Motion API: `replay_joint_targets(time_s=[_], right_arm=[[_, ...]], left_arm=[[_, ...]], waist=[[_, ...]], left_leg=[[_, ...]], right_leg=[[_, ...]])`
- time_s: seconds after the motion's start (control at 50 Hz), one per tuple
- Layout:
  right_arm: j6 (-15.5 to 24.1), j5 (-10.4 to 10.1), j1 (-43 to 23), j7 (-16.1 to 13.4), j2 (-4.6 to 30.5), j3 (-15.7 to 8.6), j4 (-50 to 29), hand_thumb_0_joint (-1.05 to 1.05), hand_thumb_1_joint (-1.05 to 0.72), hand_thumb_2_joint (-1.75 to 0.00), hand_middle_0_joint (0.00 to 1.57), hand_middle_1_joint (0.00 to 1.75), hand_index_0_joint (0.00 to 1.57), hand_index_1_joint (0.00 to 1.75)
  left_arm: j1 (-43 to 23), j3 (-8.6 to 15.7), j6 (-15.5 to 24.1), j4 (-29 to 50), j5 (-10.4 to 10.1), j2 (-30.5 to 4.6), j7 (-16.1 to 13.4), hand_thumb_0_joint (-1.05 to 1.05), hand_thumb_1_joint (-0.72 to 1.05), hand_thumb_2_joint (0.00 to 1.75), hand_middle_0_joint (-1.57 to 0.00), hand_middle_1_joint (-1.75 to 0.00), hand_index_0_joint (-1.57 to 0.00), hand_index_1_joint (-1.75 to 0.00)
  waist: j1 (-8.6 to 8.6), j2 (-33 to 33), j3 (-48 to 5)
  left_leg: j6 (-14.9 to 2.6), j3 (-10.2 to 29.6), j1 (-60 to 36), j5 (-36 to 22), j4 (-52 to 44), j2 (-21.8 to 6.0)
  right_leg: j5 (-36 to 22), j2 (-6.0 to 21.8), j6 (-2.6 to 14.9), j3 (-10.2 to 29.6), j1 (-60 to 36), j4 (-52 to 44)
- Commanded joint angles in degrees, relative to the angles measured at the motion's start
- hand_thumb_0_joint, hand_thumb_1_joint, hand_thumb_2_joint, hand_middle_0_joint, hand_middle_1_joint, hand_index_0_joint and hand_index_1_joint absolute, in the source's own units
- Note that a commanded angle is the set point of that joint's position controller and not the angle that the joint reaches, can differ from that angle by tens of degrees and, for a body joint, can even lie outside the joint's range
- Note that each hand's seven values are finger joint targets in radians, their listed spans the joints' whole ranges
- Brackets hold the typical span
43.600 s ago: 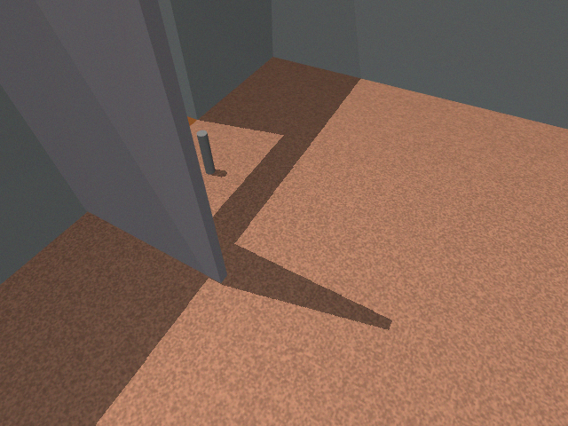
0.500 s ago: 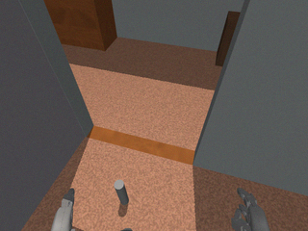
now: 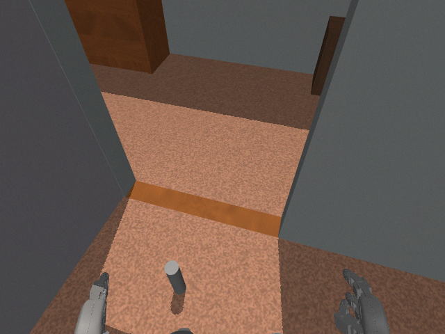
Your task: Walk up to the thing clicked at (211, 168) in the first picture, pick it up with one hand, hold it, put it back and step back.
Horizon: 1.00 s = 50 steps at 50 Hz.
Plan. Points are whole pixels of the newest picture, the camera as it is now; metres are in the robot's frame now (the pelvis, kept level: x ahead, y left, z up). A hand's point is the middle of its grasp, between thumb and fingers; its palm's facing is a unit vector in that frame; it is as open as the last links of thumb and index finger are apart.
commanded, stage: home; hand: left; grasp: from the side
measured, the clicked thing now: (176, 278) +0.42 +0.19 -0.60
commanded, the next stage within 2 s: stand in 0.72 s
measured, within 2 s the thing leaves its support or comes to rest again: neither
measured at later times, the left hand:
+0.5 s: hand (127, 320) +0.17 +0.19 -0.06, palm faces +0.11 -0.95 -0.28, open 17.7 cm
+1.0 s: hand (125, 320) +0.17 +0.19 -0.05, palm faces +0.11 -0.95 -0.28, open 16.2 cm
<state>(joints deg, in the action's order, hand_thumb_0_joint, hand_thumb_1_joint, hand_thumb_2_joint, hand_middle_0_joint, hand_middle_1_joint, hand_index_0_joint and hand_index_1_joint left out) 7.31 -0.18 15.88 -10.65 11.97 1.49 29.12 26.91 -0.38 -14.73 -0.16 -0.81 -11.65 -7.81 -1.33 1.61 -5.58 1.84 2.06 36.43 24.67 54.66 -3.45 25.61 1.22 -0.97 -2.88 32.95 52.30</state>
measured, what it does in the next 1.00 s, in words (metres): stands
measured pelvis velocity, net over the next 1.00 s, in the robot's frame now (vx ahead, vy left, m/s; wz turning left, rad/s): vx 0.00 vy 0.01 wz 0.00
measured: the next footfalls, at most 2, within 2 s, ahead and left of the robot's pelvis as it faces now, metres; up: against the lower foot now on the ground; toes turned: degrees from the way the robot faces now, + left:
none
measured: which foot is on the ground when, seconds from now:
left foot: down 0.00-1.00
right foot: down 0.00-1.00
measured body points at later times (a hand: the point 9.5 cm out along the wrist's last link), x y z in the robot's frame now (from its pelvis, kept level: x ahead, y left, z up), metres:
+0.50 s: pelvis +0.00 +0.00 +0.00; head +0.02 +0.01 +0.45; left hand +0.16 +0.23 -0.03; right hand +0.16 -0.24 -0.07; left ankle +0.03 +0.14 -0.69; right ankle +0.01 -0.13 -0.69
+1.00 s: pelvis +0.00 +0.01 +0.00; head +0.02 +0.01 +0.45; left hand +0.16 +0.24 -0.03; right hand +0.16 -0.23 -0.07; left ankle +0.03 +0.14 -0.69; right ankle +0.01 -0.13 -0.69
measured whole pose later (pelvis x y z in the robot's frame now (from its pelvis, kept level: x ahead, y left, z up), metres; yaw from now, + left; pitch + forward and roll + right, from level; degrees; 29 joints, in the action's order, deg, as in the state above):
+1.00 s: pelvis +0.00 +0.01 +0.00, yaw +0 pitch +6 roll -2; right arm 7.6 0.0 16.0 -10.7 11.7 1.6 29.5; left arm 26.7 -0.4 -14.9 -0.2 -0.6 -11.8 -7.9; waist -1.1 1.4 -5.6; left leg 1.4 1.7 35.9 25.1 54.6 -3.2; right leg 25.6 1.4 -1.5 -2.5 32.3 51.7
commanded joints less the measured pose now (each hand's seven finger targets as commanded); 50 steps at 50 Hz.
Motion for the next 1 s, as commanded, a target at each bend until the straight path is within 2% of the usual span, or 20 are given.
replay_joint_targets(time_s=[0.0, 0.12, 0.18, 0.2, 0.26, 0.32, 0.34, 0.54, 0.56, 0.58, 0.64, 0.72, 0.78, 0.8, 0.82, 0.84, 0.86, 0.9, 0.92, 0.98], right_arm=[[3.6, 0.0, -4.1, -0.6, 6.5, -3.1, -9.2, 0.0, -0.9, -0.9, 0.2, 0.3, 0.2, 0.3], [3.6, -0.1, -4.6, -0.4, 6.5, -2.9, -9.1, 0.0, -0.9, -0.9, 0.2, 0.3, 0.2, 0.3], [3.9, -0.1, -4.4, -0.5, 6.6, -3.0, -9.1, 0.0, -0.9, -0.9, 0.2, 0.3, 0.2, 0.3], [3.9, 0.0, -4.1, -0.6, 6.5, -3.0, -8.9, 0.0, -0.9, -0.9, 0.2, 0.3, 0.2, 0.3], [4.1, 0.0, -3.7, -0.5, 6.5, -3.1, -8.7, 0.0, -0.9, -0.9, 0.2, 0.3, 0.2, 0.3], [4.0, 0.0, -4.4, -0.5, 6.5, -3.0, -8.8, 0.0, -0.9, -0.9, 0.2, 0.3, 0.2, 0.3], [4.0, 0.1, -3.8, -0.6, 6.5, -3.1, -8.9, 0.0, -0.9, -0.9, 0.2, 0.3, 0.2, 0.3], [3.8, 0.1, -4.2, -0.4, 6.5, -3.0, -8.4, 0.0, -0.9, -0.9, 0.2, 0.3, 0.2, 0.3], [3.7, 0.1, -4.0, -0.4, 6.5, -3.0, -8.5, 0.0, -0.9, -0.9, 0.2, 0.3, 0.2, 0.3], [3.7, 0.1, -4.0, -0.4, 6.5, -3.1, -8.7, 0.0, -0.9, -0.9, 0.2, 0.3, 0.2, 0.3], [3.8, 0.1, -4.3, -0.4, 6.6, -3.1, -8.7, 0.0, -0.9, -0.9, 0.2, 0.3, 0.2, 0.3], [3.7, 0.1, -3.9, -0.6, 6.5, -3.1, -8.7, 0.0, -0.9, -0.9, 0.2, 0.3, 0.2, 0.3], [3.7, 0.2, -3.7, -0.6, 6.4, -3.0, -8.6, 0.0, -0.9, -0.9, 0.2, 0.3, 0.2, 0.3], [3.7, 0.2, -4.0, -0.6, 6.4, -3.0, -8.6, 0.0, -0.9, -0.9, 0.2, 0.3, 0.2, 0.3], [3.6, 0.1, -4.2, -0.5, 6.5, -2.9, -8.5, 0.0, -0.9, -0.9, 0.2, 0.3, 0.2, 0.3], [3.6, 0.1, -4.1, -0.6, 6.4, -3.0, -8.7, 0.0, -0.9, -0.9, 0.2, 0.3, 0.2, 0.3], [3.6, 0.1, -4.4, -0.6, 6.4, -2.9, -8.6, 0.0, -0.9, -0.9, 0.2, 0.3, 0.2, 0.3], [3.7, 0.1, -4.2, -0.6, 6.6, -3.0, -8.7, 0.0, -0.9, -0.9, 0.2, 0.3, 0.2, 0.3], [3.8, 0.1, -4.1, -0.5, 6.5, -3.0, -8.8, 0.0, -0.9, -0.9, 0.2, 0.3, 0.2, 0.3], [3.7, 0.1, -3.7, -0.7, 6.6, -3.1, -8.5, 0.0, -0.9, -0.9, 0.2, 0.3, 0.2, 0.3]], left_arm=[[-2.3, 2.8, 3.2, 11.1, 0.8, -5.3, -0.5, 0.0, -0.59, 0.03, -0.05, -0.05, -0.04, -0.05], [-2.5, 3.0, 3.3, 11.2, 0.7, -5.5, -0.7, 0.0, -0.61, 0.02, -0.04, -0.05, -0.04, -0.05], [-2.4, 2.4, 3.2, 10.3, 0.8, -4.9, -0.7, 0.0, -0.59, 0.03, -0.04, -0.05, -0.04, -0.05], [-2.7, 3.2, 3.4, 11.3, 0.8, -5.6, -0.7, 0.0, -0.61, 0.02, -0.04, -0.05, -0.04, -0.05], [-2.0, 3.0, 3.2, 10.7, 0.9, -5.3, -0.7, 0.0, -0.59, 0.03, -0.04, -0.05, -0.04, -0.05], [-2.3, 2.9, 3.2, 10.0, 0.8, -5.2, -0.6, 0.0, -0.6, 0.03, -0.04, -0.05, -0.04, -0.05], [-2.4, 2.8, 3.4, 10.8, 0.9, -5.1, -0.7, 0.0, -0.6, 0.03, -0.04, -0.05, -0.04, -0.05], [-1.1, 3.3, 3.1, 10.0, 0.9, -5.3, -0.7, 0.0, -0.61, 0.02, -0.04, -0.05, -0.04, -0.05], [-1.0, 2.5, 3.1, 9.9, 0.9, -4.7, -0.6, 0.0, -0.59, 0.03, -0.04, -0.05, -0.05, -0.05], [-1.5, 3.1, 3.2, 10.4, 0.8, -5.3, -0.6, 0.0, -0.59, 0.03, -0.04, -0.05, -0.04, -0.05], [-2.3, 2.9, 3.1, 10.4, 0.9, -5.3, -0.6, 0.0, -0.58, 0.04, -0.05, -0.05, -0.05, -0.05], [-1.4, 3.2, 3.1, 10.8, 0.8, -5.5, -0.5, 0.0, -0.6, 0.03, -0.04, -0.05, -0.04, -0.05], [-1.6, 3.6, 2.9, 11.0, 0.9, -5.9, -0.6, 0.0, -0.61, 0.02, -0.04, -0.05, -0.04, -0.05], [-1.7, 2.8, 2.8, 10.7, 0.9, -5.3, -0.6, 0.0, -0.58, 0.04, -0.05, -0.05, -0.05, -0.05], [-2.7, 3.0, 2.9, 11.0, 0.8, -5.4, -0.6, 0.0, -0.5, 0.12, -0.13, -0.13, -0.13, -0.13], [-2.8, 2.9, 3.0, 11.2, 0.9, -5.4, -0.7, 0.0, -0.42, 0.2, -0.2, -0.21, -0.2, -0.21], [-2.5, 2.8, 2.9, 10.5, 0.8, -5.3, -0.6, 0.0, -0.34, 0.28, -0.2, -0.29, -0.2, -0.29], [-2.5, 2.6, 2.9, 10.8, 0.8, -5.2, -0.6, 0.0, -0.18, 0.44, -0.2, -0.3, -0.2, -0.3], [-2.6, 3.3, 3.1, 11.8, 0.9, -5.5, -0.8, 0.0, -0.1, 0.52, -0.2, -0.3, -0.2, -0.3], [-1.9, 3.0, 3.0, 10.9, 0.9, -5.4, -0.7, 0.0, 0.14, 0.76, -0.2, -0.3, -0.2, -0.3]], waist=[[-0.23, 0.1, -5.8], [0.43, 1.1, -3.6], [0.09, 0.2, -4.4], [0.31, 1.1, -4.3], [0.15, 1.0, -6.2], [0.31, -0.1, -4.1], [-0.12, -0.3, -6.5], [0.73, 1.1, -5.1], [0.05, -0.2, -5.0], [0.16, -0.3, -5.5], [-0.09, 0.0, -4.6], [0.09, -0.3, -5.8], [0.24, 0.6, -6.5], [-0.02, 0.3, -6.5], [0.18, 0.7, -4.1], [0.19, 1.3, -5.2], [0.27, 1.0, -4.2], [0.12, 0.4, -4.4], [0.43, 1.6, -6.2], [0.23, 0.7, -5.6]], left_leg=[[-1.9, -2.2, -5.6, -7.3, -9.1, 2.6], [-1.75, -2.2, -4.5, -3.7, -10.1, 2.6], [-1.69, -2.0, -5.1, -4.8, -10.1, 2.4], [-1.71, -2.2, -5.1, -5.4, -9.7, 2.5], [-1.64, -2.0, -6.1, -7.7, -9.4, 2.4], [-1.72, -2.2, -5.0, -6.8, -9.4, 2.4], [-1.84, -2.3, -6.1, -8.1, -8.8, 2.4], [-1.63, -2.2, -5.5, -8.8, -9.3, 2.4], [-1.78, -2.1, -5.8, -9.0, -9.1, 2.3], [-1.87, -2.3, -5.7, -9.2, -8.8, 2.4], [-1.9, -2.2, -5.5, -5.8, -9.7, 2.5], [-1.92, -2.4, -6.0, -9.4, -8.7, 2.5], [-1.92, -2.5, -6.1, -9.3, -8.6, 2.6], [-1.88, -2.4, -6.2, -9.3, -8.9, 2.6], [-1.8, -2.2, -5.4, -7.4, -9.6, 2.4], [-1.73, -2.3, -6.0, -7.9, -9.5, 2.4], [-1.78, -2.3, -5.4, -7.0, -9.6, 2.5], [-1.83, -1.9, -5.6, -6.3, -10.1, 2.3], [-1.65, -1.9, -6.4, -7.6, -9.9, 2.3], [-1.67, -2.1, -6.3, -9.7, -9.4, 2.3]], right_leg=[[-7.8, -2.2, 0.99, -0.9, -1.2, -9.3], [-4.0, -2.2, 1.25, -1.0, 0.0, -10.0], [-5.0, -2.4, 1.23, -1.3, -0.2, -9.4], [-5.7, -2.2, 1.19, -1.1, -0.4, -9.7], [-7.8, -2.4, 1.19, -1.2, -1.1, -8.7], [-6.8, -2.3, 1.12, -1.1, -0.6, -9.6], [-8.3, -2.3, 0.98, -0.9, -1.3, -9.3], [-8.6, -2.2, 1.27, -1.1, -1.7, -8.9], [-9.1, -2.2, 1.13, -1.2, -1.6, -9.1], [-9.5, -2.2, 1.03, -1.0, -1.6, -9.3], [-6.3, -2.2, 0.99, -1.0, -0.6, -9.6], [-9.8, -2.1, 0.98, -1.0, -1.8, -9.5], [-10.0, -2.0, 0.92, -0.8, -2.3, -9.5], [-9.8, -2.1, 0.97, -1.0, -2.1, -9.3], [-7.6, -2.1, 1.17, -1.1, -1.0, -9.4], [-8.1, -2.1, 1.19, -1.0, -1.2, -9.2], [-7.1, -2.1, 1.19, -1.1, -0.9, -9.7], [-6.4, -2.3, 1.21, -1.4, -0.8, -9.4], [-7.6, -2.2, 1.36, -1.3, -1.6, -8.9], [-9.6, -2.2, 1.25, -1.3, -1.7, -8.9]])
